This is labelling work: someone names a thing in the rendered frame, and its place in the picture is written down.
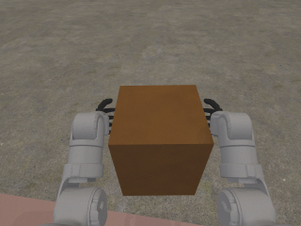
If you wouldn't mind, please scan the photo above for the robot left forearm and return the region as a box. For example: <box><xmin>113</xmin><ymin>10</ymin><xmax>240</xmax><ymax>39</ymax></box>
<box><xmin>53</xmin><ymin>110</ymin><xmax>110</xmax><ymax>222</ymax></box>

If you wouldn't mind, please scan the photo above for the robot right forearm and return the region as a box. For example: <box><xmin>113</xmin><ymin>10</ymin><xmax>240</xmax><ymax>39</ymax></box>
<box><xmin>210</xmin><ymin>110</ymin><xmax>277</xmax><ymax>222</ymax></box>

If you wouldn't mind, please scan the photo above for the carton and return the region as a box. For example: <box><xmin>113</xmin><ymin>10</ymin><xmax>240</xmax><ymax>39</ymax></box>
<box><xmin>108</xmin><ymin>85</ymin><xmax>214</xmax><ymax>196</ymax></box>

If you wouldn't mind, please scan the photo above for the robot right upper arm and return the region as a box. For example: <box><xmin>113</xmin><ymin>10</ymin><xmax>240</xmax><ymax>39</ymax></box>
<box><xmin>217</xmin><ymin>187</ymin><xmax>294</xmax><ymax>226</ymax></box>

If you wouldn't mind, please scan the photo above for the robot left upper arm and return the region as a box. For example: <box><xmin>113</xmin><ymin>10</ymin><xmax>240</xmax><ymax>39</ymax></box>
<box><xmin>39</xmin><ymin>186</ymin><xmax>107</xmax><ymax>226</ymax></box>

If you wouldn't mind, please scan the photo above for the robot right hand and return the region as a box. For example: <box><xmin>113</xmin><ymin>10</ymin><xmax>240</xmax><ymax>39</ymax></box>
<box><xmin>203</xmin><ymin>98</ymin><xmax>223</xmax><ymax>135</ymax></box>

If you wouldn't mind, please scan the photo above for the robot left hand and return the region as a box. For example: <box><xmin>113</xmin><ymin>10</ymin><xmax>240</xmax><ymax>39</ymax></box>
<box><xmin>95</xmin><ymin>98</ymin><xmax>116</xmax><ymax>135</ymax></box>

